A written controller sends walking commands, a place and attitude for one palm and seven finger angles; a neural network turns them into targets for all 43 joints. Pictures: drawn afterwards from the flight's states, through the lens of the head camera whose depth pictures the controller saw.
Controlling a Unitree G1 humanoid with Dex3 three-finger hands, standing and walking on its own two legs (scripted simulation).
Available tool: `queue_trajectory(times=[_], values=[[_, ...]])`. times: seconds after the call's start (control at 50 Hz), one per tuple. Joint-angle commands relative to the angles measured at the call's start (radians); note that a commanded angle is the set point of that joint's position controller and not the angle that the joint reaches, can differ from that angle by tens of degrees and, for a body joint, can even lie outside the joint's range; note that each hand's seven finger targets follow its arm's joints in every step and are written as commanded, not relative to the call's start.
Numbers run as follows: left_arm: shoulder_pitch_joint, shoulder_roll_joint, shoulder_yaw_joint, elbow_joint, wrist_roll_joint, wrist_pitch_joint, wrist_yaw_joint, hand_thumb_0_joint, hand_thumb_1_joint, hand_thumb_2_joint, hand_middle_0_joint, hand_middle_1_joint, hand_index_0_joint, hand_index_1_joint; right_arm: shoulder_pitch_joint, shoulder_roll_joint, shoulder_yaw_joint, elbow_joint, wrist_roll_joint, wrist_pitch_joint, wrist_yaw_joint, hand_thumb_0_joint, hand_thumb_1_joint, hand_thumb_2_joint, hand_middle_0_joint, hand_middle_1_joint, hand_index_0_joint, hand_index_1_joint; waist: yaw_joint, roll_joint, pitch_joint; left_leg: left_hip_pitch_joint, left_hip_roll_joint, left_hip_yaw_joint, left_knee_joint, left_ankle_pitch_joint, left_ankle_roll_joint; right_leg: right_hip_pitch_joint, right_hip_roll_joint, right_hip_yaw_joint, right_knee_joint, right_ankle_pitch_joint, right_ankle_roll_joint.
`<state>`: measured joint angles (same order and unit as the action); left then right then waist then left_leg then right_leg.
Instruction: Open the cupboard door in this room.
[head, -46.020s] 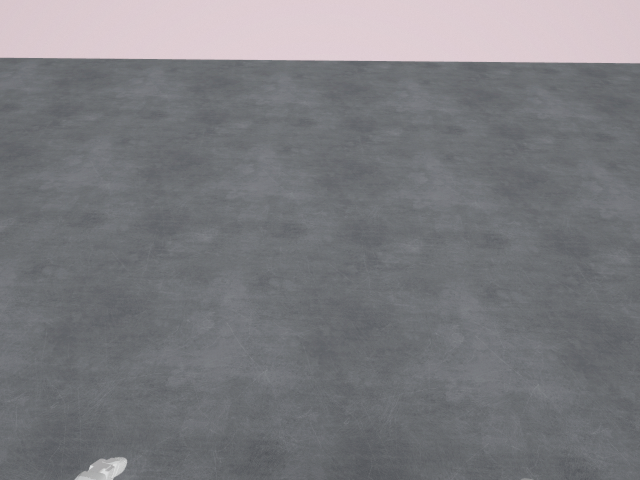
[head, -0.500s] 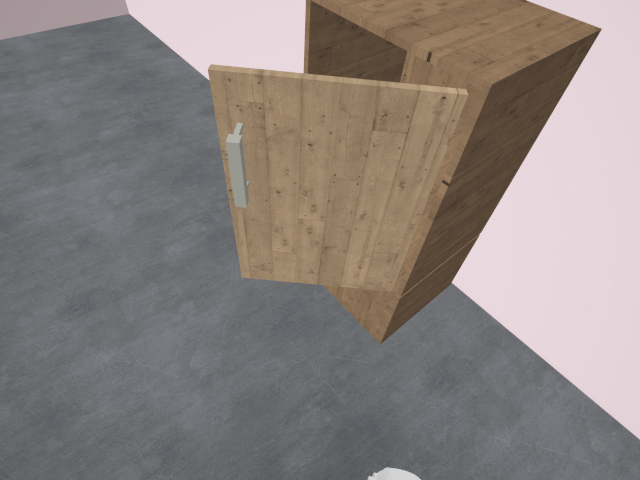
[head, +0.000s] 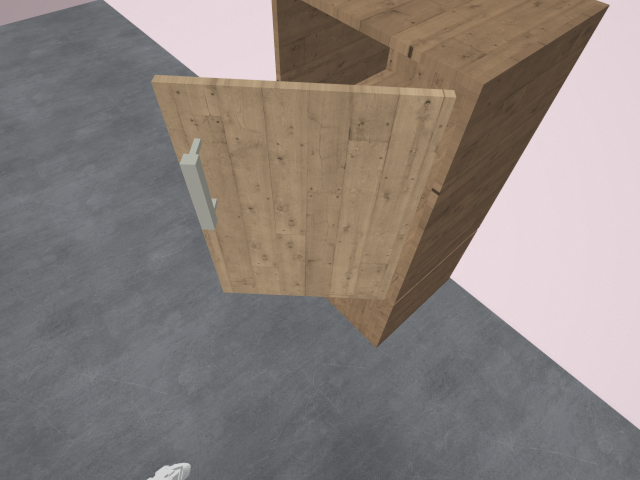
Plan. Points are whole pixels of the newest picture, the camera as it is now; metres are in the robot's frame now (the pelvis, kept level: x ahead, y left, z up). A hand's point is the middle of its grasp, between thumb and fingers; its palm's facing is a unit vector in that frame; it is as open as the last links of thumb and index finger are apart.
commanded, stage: come to a stop and stand still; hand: left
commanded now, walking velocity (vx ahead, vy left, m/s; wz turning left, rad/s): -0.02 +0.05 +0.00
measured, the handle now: (203, 185) +0.54 +0.22 +0.00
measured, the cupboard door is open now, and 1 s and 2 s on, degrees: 46 46 46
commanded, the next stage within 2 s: look again from close up in 1.52 s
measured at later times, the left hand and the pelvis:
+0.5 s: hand out of the picture -0.05 +0.24 -0.18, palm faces +0.03 -0.98 -0.22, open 7.4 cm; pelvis -0.04 +0.05 +0.00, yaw -2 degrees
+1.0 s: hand out of the picture -0.05 +0.19 -0.17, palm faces -0.01 -0.99 -0.17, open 7.4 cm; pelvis -0.05 +0.03 +0.01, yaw -1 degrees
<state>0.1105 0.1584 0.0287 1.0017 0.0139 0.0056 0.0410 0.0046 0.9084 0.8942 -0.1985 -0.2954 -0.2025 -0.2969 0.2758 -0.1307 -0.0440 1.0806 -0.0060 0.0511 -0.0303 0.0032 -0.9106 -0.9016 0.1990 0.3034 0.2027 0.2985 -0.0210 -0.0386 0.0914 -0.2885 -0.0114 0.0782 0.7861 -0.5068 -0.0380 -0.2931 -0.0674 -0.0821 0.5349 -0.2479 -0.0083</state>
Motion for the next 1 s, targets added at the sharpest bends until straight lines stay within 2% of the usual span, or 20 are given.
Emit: queue_trajectory(times=[0.0, 0.04, 0.08, 0.1, 0.12, 0.14, 0.16, 0.22, 0.26, 0.36, 0.4, 0.42, 0.46, 0.5, 0.54, 0.56, 0.64, 0.7, 0.9, 0.98], values=[[0.082, 0.208, 0.06, -0.041, 0.014, 0.006, 0.011, 0.0, 0.9, 0.9, -0.2, -0.3, -0.2, -0.3, 0.029, -0.077, -0.02, -0.08, 0.007, -0.003, 0.001, 0.0, -0.9, -0.9, 0.2, 0.3, 0.2, 0.3, 0.036, -0.153, -0.158, -0.076, 0.019, -0.065, 0.055, -0.012, -0.008, 0.192, -0.265, 0.179, -0.129, 0.804, -0.192], [0.052, 0.2, 0.06, -0.051, 0.016, 0.01, 0.005, 0.0, 0.9, 0.9, -0.2, -0.3, -0.2, -0.3, 0.064, -0.077, -0.024, -0.076, 0.003, -0.004, 0.006, 0.0, -0.9, -0.9, 0.2, 0.3, 0.2, 0.3, 0.006, -0.162, -0.159, 0.034, 0.013, -0.039, -0.082, 0.131, -0.009, 0.08, -0.228, 0.165, -0.133, 0.516, -0.147], [0.03, 0.177, 0.055, -0.061, 0.01, 0.019, -0.003, 0.0, 0.9, 0.9, -0.2, -0.3, -0.2, -0.3, 0.124, -0.089, -0.021, -0.057, -0.005, -0.017, 0.01, 0.0, -0.9, -0.9, 0.2, 0.3, 0.2, 0.3, -0.028, -0.067, -0.149, 0.205, 0.025, -0.03, -0.317, 0.32, 0.004, -0.064, -0.158, 0.137, -0.078, 0.145, -0.067], [0.052, 0.13, 0.045, -0.071, 0.0, 0.029, -0.007, 0.0, 0.9, 0.9, -0.2, -0.3, -0.2, -0.3, 0.111, -0.154, -0.029, -0.069, -0.013, -0.028, 0.009, 0.0, -0.9, -0.9, 0.2, 0.3, 0.2, 0.3, -0.02, 0.147, -0.132, 0.204, 0.15, -0.19, -0.437, 0.282, 0.044, -0.151, -0.062, 0.08, 0.048, -0.09, -0.015], [0.072, 0.087, 0.038, -0.078, -0.007, 0.041, -0.008, 0.0, 0.9, 0.9, -0.2, -0.3, -0.2, -0.3, 0.063, -0.235, -0.043, -0.108, -0.024, -0.03, 0.004, 0.0, -0.9, -0.9, 0.2, 0.3, 0.2, 0.3, -0.014, 0.383, -0.091, 0.034, 0.33, -0.405, -0.567, 0.249, 0.136, -0.154, 0.037, 0.032, 0.223, -0.306, 0.034], [0.072, 0.11, 0.043, -0.075, -0.003, 0.051, -0.008, 0.0, 0.9, 0.9, -0.2, -0.3, -0.2, -0.3, -0.02, -0.254, -0.04, -0.141, -0.029, -0.024, -0.003, 0.0, -0.9, -0.9, 0.2, 0.3, 0.2, 0.3, 0.0, 0.318, -0.052, -0.132, 0.359, -0.412, -0.604, 0.139, 0.198, -0.066, 0.035, 0.123, 0.342, -0.311, 0.015], [0.085, 0.116, 0.045, -0.064, 0.004, 0.057, -0.015, 0.0, 0.9, 0.9, -0.2, -0.3, -0.2, -0.3, -0.081, -0.224, -0.028, -0.159, -0.029, -0.031, -0.007, 0.0, -0.9, -0.9, 0.2, 0.3, 0.2, 0.3, 0.029, 0.244, -0.005, -0.177, 0.326, -0.374, -0.625, 0.083, 0.205, -0.065, 0.025, 0.134, 0.405, -0.267, 0.006], [0.136, 0.115, 0.046, -0.02, 0.007, 0.054, -0.022, 0.0, 0.9, 0.9, -0.2, -0.3, -0.2, -0.3, -0.113, -0.197, -0.01, -0.158, -0.026, -0.044, -0.016, 0.0, -0.9, -0.9, 0.2, 0.3, 0.2, 0.3, 0.053, 0.168, 0.002, -0.088, 0.253, -0.283, -0.582, 0.19, 0.179, -0.113, 0.038, 0.148, 0.478, -0.184, 0.011], [0.16, 0.111, 0.039, -0.008, 0.007, 0.041, -0.024, 0.0, 0.9, 0.9, -0.2, -0.3, -0.2, -0.3, -0.104, -0.189, -0.007, -0.151, -0.019, -0.05, -0.015, 0.0, -0.9, -0.9, 0.2, 0.3, 0.2, 0.3, 0.053, 0.139, -0.038, 0.008, 0.235, -0.247, -0.564, 0.27, 0.185, -0.11, 0.035, 0.127, 0.414, -0.178, 0.018], [0.165, 0.099, 0.014, -0.003, 0.0, 0.019, -0.022, 0.0, 0.9, 0.9, -0.2, -0.3, -0.2, -0.3, -0.03, -0.192, -0.013, -0.099, -0.01, -0.058, -0.011, 0.0, -0.9, -0.9, 0.2, 0.3, 0.2, 0.3, 0.014, 0.158, -0.139, 0.205, 0.245, -0.248, -0.513, 0.484, 0.201, -0.011, 0.036, 0.081, 0.093, -0.197, 0.018], [0.213, 0.1, 0.011, 0.021, -0.003, 0.013, -0.018, 0.0, 0.9, 0.9, -0.2, -0.3, -0.2, -0.3, -0.034, -0.192, -0.011, -0.084, -0.002, -0.06, -0.009, 0.0, -0.9, -0.9, 0.2, 0.3, 0.2, 0.3, 0.031, 0.11, -0.135, 0.163, 0.218, -0.234, -0.485, 0.476, 0.164, 0.092, 0.037, 0.084, -0.084, -0.066, 0.013], [0.237, 0.105, 0.01, 0.036, 0.0, 0.008, -0.014, 0.0, 0.9, 0.9, -0.2, -0.3, -0.2, -0.3, -0.042, -0.178, -0.008, -0.08, 0.004, -0.059, -0.008, 0.0, -0.9, -0.9, 0.2, 0.3, 0.2, 0.3, 0.036, 0.063, -0.111, 0.118, 0.178, -0.214, -0.469, 0.394, 0.129, 0.127, 0.025, 0.12, -0.18, 0.016, 0.002], [0.217, 0.136, 0.007, 0.041, 0.0, -0.006, -0.012, 0.0, 0.9, 0.9, -0.2, -0.3, -0.2, -0.3, -0.039, -0.137, -0.001, -0.072, 0.007, -0.056, 0.001, 0.0, -0.9, -0.9, 0.2, 0.3, 0.2, 0.3, 0.014, 0.005, -0.053, 0.108, 0.095, -0.152, -0.448, 0.324, 0.067, 0.069, -0.062, 0.208, -0.236, 0.042, -0.043], [0.222, 0.144, 0.004, 0.041, -0.002, -0.005, -0.014, 0.0, 0.9, 0.9, -0.2, -0.3, -0.2, -0.3, -0.027, -0.129, 0.0, -0.056, 0.003, -0.062, 0.007, 0.0, -0.9, -0.9, 0.2, 0.3, 0.2, 0.3, 0.006, 0.072, -0.079, 0.196, 0.079, -0.149, -0.454, 0.349, 0.058, -0.003, -0.065, 0.204, -0.205, 0.006, -0.048], [0.223, 0.105, -0.005, 0.065, -0.002, -0.02, -0.008, 0.0, 0.9, 0.9, -0.2, -0.3, -0.2, -0.3, -0.018, -0.139, -0.005, -0.039, -0.002, -0.065, 0.001, 0.0, -0.9, -0.9, 0.2, 0.3, 0.2, 0.3, 0.006, -0.095, -0.127, 0.211, 0.107, -0.139, -0.411, 0.451, 0.073, 0.064, -0.038, 0.18, -0.201, 0.115, -0.026], [0.219, 0.102, -0.008, 0.062, -0.002, -0.022, -0.006, 0.0, 0.9, 0.9, -0.2, -0.3, -0.2, -0.3, -0.013, -0.137, -0.005, -0.034, 0.0, -0.066, 0.001, 0.0, -0.9, -0.9, 0.2, 0.3, 0.2, 0.3, 0.006, -0.123, -0.111, 0.207, 0.107, -0.137, -0.418, 0.449, 0.075, 0.061, -0.039, 0.179, -0.213, 0.113, -0.024], [0.217, 0.096, -0.011, 0.071, -0.005, -0.013, -0.006, 0.0, 0.9, 0.9, -0.2, -0.3, -0.2, -0.3, -0.016, -0.138, 0.006, -0.001, -0.003, -0.059, 0.003, 0.0, -0.9, -0.9, 0.2, 0.3, 0.2, 0.3, 0.008, 0.02, -0.01, 0.154, 0.096, -0.136, -0.459, 0.325, 0.064, 0.021, -0.035, 0.195, -0.237, -0.023, -0.029], [0.224, 0.098, -0.011, 0.078, -0.005, -0.009, -0.006, 0.0, 0.9, 0.9, -0.2, -0.3, -0.2, -0.3, -0.001, -0.125, 0.011, 0.015, -0.006, -0.052, 0.003, 0.0, -0.9, -0.9, 0.2, 0.3, 0.2, 0.3, 0.011, 0.07, 0.035, 0.105, 0.089, -0.138, -0.479, 0.25, 0.06, 0.02, -0.028, 0.194, -0.248, -0.072, -0.035], [0.239, 0.079, -0.01, 0.097, -0.01, -0.016, -0.005, 0.0, 0.9, 0.9, -0.2, -0.3, -0.2, -0.3, 0.055, -0.111, 0.017, 0.043, -0.008, -0.062, -0.005, 0.0, -0.9, -0.9, 0.2, 0.3, 0.2, 0.3, 0.018, 0.037, -0.031, 0.13, 0.101, -0.133, -0.456, 0.355, 0.062, 0.079, -0.029, 0.182, -0.234, 0.012, -0.039], [0.243, 0.07, -0.013, 0.102, -0.011, -0.016, -0.002, 0.0, 0.9, 0.9, -0.2, -0.3, -0.2, -0.3, 0.061, -0.105, 0.019, 0.051, -0.007, -0.063, -0.009, 0.0, -0.9, -0.9, 0.2, 0.3, 0.2, 0.3, 0.019, 0.029, -0.007, 0.128, 0.105, -0.133, -0.447, 0.389, 0.064, 0.074, -0.028, 0.183, -0.235, 0.034, -0.039]])
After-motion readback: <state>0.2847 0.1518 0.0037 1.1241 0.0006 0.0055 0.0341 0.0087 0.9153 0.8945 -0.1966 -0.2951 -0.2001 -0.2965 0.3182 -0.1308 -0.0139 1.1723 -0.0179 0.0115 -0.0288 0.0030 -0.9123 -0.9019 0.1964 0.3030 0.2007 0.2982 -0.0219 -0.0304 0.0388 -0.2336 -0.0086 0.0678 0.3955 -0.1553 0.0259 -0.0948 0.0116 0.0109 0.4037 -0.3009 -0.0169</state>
